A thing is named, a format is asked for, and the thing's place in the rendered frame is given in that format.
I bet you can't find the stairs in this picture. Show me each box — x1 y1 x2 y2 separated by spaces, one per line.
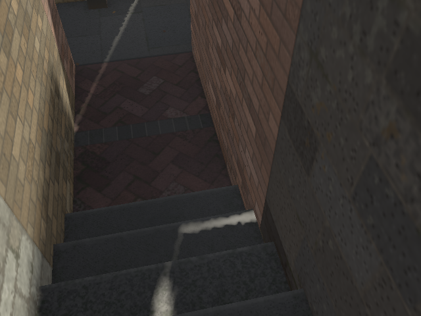
36 185 313 316

